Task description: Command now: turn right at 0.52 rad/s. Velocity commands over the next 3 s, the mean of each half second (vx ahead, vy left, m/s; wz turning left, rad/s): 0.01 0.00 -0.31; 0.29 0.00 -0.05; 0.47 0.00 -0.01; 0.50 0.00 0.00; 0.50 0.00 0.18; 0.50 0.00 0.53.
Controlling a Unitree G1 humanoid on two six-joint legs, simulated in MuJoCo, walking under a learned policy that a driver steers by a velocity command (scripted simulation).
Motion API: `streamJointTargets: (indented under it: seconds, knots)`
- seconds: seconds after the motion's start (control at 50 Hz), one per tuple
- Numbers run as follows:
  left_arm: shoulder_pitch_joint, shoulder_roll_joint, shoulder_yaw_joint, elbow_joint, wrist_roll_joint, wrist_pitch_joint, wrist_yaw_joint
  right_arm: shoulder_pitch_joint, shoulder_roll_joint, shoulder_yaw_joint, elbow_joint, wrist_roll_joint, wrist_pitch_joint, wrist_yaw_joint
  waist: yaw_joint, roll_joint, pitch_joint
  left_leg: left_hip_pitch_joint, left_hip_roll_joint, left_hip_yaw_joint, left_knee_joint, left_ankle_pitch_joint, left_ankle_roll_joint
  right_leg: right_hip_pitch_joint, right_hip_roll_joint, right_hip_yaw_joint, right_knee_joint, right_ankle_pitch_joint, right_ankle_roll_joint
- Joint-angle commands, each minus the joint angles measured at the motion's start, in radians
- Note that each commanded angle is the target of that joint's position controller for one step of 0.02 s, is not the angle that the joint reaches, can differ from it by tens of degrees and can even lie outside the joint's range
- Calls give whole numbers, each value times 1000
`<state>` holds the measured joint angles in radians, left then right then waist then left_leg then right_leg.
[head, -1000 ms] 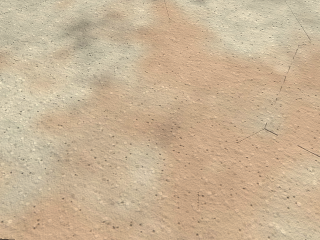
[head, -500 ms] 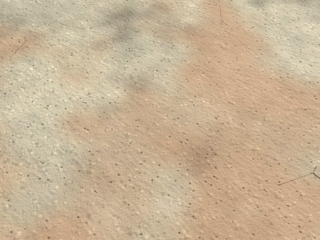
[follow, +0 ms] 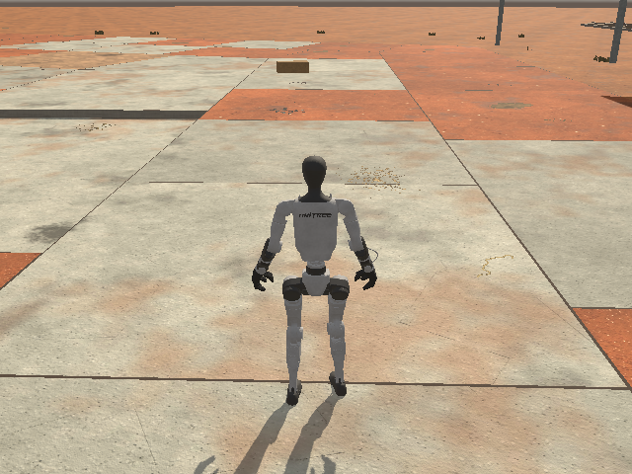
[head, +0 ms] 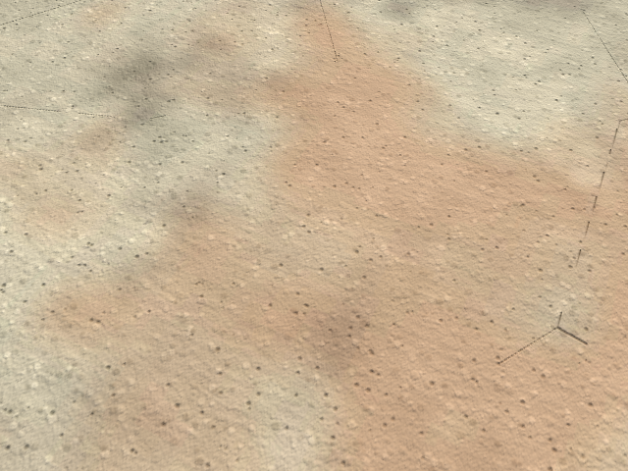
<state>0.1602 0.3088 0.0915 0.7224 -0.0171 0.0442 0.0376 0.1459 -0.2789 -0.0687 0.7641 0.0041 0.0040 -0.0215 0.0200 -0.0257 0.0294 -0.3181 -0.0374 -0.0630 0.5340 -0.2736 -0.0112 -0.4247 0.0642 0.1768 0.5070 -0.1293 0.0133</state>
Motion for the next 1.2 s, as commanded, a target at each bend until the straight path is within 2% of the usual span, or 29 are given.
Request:
streamJointTargets:
  seconds: [0.02, 0.04, 0.06, 0.1, 0.18, 0.24, 0.34, 0.36, 0.38, 0.4, 0.42, 0.44, 0.46, 0.5, 0.54, 0.6, 0.64, 0.68, 0.74, 0.76, 0.78, 0.8, 0.82, 0.84, 0.88, 0.94, 1.06, 1.14, 1.2]
  knots:
    - [-38, 64, 16, -120, -3, -15, 1, 115, -253, -71, -33, -47, -2, -4, -20, 290, -91, 191, 374, -401, -298, 28, 207, -236, 62, -53, 225, -416, -32]
    - [-22, 134, 37, -108, 12, -29, -2, 53, -208, -56, -72, -76, -13, -5, -21, 265, -82, 112, 456, -472, -313, 94, 287, -228, 3, -15, 465, -457, -2]
    - [20, 171, 55, -77, 3, -26, -6, -23, -152, -39, -96, -66, -21, -13, 17, 180, -70, 91, 406, -368, -289, 145, 259, -211, -6, -5, 579, -397, 3]
    - [80, 144, 54, -32, 9, -4, 2, -80, -111, -27, -108, -22, -28, -20, 32, 137, -48, 124, 307, -198, -250, 189, 185, -235, -21, -31, 678, -285, 35]
    - [-4, 70, 23, -83, -2, -6, -3, 35, -115, -23, -73, -20, -16, -30, -36, 163, -51, 215, 273, -94, -224, 364, 223, -239, -26, -77, 596, -240, 82]
    - [-41, 37, -1, -110, 8, -10, -13, 52, -144, -32, -63, -12, -9, -27, -56, 194, -88, 254, 288, -71, -199, 398, 231, -125, -63, -114, 380, -277, 87]
    - [16, 51, -3, -84, 7, -10, -28, 44, -164, -33, -43, 16, -1, -6, -29, 207, -86, 184, 280, -54, -130, 459, 211, 154, -42, -213, -43, -116, 31]
    - [36, 59, -2, -73, 12, -11, -29, 72, -145, -25, -24, 23, -4, -3, -17, 183, -78, 148, 261, -42, -108, 425, 168, 243, -44, -201, -190, 15, 0]
    - [52, 101, 4, -77, 16, -9, -22, 109, -118, -14, -13, 7, -16, 2, -28, 118, -120, 71, 228, -13, -65, 320, 97, 390, -122, -102, -186, 176, -30]
    - [68, 184, 16, -87, 28, -2, -9, 134, -62, 6, -31, -41, -34, 17, -69, -118, -183, -58, 140, 76, 75, 16, 15, 520, -311, 86, -97, 532, -107]
    - [8, 109, -6, -83, 37, -6, -18, 90, -48, 12, -41, -34, -37, 13, -56, -188, -171, -42, 107, 72, 40, -168, -28, 377, -364, 115, -112, 445, -227]
    - [-43, 65, -18, -94, 41, -19, -28, 50, -90, 6, -38, -26, -31, 8, -47, -130, -128, 2, 111, 67, 30, -117, -43, 317, -309, 88, -134, 293, -222]
    - [-62, 49, -22, -81, 43, -30, -31, 34, -87, 6, -34, -24, -27, 6, -52, -128, -118, 25, 108, 67, -14, -10, -42, 300, -256, 46, -136, 183, -175]
    - [-70, 63, -21, -71, 34, -44, -36, 49, -110, 3, -22, -29, -12, -1, -51, -129, -77, 87, 117, 55, -67, 141, -43, 238, -199, 7, -136, 63, -113]
    - [-21, 60, -25, -51, 32, -40, -34, 74, -109, 1, 5, -17, -12, 2, -35, -82, -53, 89, 73, 114, -27, -17, -27, 208, -157, -7, -162, -241, -98]
    - [68, 145, 0, -26, 11, -38, -25, 19, -91, 0, -14, 6, -32, 5, 21, -148, 65, -130, 36, 138, 132, -167, 11, 214, -281, 203, -283, -630, -203]
    - [100, 140, 1, -14, 8, -56, -19, -4, -95, -5, -30, 20, -58, 15, 30, -171, 92, -226, 80, 71, 250, -238, 51, 242, -357, 312, -318, -598, -254]
    - [79, 122, 0, -17, -1, -72, -21, 4, -99, -7, -30, 29, -79, 31, 14, -148, 71, -250, 112, 44, 245, -271, 86, 287, -371, 297, -316, -506, -253]
    - [-41, 116, 0, -40, -15, -66, -32, 144, -74, -7, 45, 17, -97, 50, -87, -90, 3, 130, 47, 136, -27, 44, 91, 117, -249, 78, -241, -320, -183]
    - [-36, 89, -6, -39, -6, -65, -34, 226, -82, -14, 84, 7, -94, 51, -113, -63, -30, 270, 22, 141, -30, 88, 72, 45, -204, 20, -162, -296, -158]
    - [-50, 30, -23, -49, 5, -70, -38, 318, -116, -24, 105, 6, -93, 46, -144, 33, -47, 380, 113, 7, -90, 9, 93, -55, -139, -61, 20, -285, -107]
    - [-48, -26, -39, -92, 13, -86, -38, 382, -242, -48, 95, 8, -94, 40, -142, 314, -64, 470, 348, -399, -272, -167, 209, -244, -17, -196, 365, -359, -24]
    - [-57, 46, -20, -103, -15, -103, -32, 370, -233, -42, 81, -8, -100, 43, -143, 301, -33, 427, 446, -646, -370, -352, 319, -364, -23, -112, 560, -482, -24]
    - [-40, 82, -8, -91, -33, -117, -35, 297, -180, -25, 59, -5, -107, 38, -108, 202, 45, 405, 429, -583, -369, -423, 303, -441, -89, -75, 639, -393, -45]
    - [-25, 76, -6, -61, -13, -130, -40, 231, -142, -11, 39, -6, -110, 35, -80, 127, 68, 382, 348, -401, -372, -260, 234, -453, -145, -98, 614, -203, -66]
    - [-31, 48, -6, -51, 2, -128, -56, 251, -110, 5, 45, -7, -104, 33, -72, 123, 39, 362, 274, -207, -389, 84, 194, -379, -164, -137, 526, -47, -47]
    - [-190, -10, -31, -107, -1, -129, -72, 299, -129, 6, 68, -3, -86, 12, -106, 109, 66, 295, 214, -18, -423, 326, 180, -282, -129, -205, 192, 177, 1]
    - [-288, -5, -36, -141, -10, -140, -93, 346, -141, 2, 95, 7, -78, 9, -123, 107, 114, 328, 254, -8, -425, 329, 191, -240, -102, -215, 52, 218, -19]
    - [-287, 25, -29, -152, -10, -150, -105, 339, -156, -8, 106, 14, -68, 7, -83, 121, 92, 430, 292, 0, -342, 546, 173, -204, -83, -213, -3, 141, -69]
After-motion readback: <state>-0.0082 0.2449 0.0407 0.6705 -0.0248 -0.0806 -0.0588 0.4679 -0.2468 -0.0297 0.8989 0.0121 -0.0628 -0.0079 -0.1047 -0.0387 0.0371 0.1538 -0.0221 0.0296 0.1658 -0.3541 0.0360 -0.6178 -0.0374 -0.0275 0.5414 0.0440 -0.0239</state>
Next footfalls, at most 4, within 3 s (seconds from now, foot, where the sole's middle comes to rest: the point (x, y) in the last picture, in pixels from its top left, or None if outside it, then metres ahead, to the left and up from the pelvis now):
0.38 right None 0.01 -0.14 -0.77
1.28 right None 0.44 -0.18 -0.77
1.80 left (318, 335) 0.76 0.02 -0.77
2.34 right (430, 252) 1.02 -0.26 -0.77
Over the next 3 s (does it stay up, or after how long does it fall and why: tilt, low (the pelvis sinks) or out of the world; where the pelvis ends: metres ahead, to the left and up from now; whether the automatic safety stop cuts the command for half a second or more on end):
stays up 1.21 -0.09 0.00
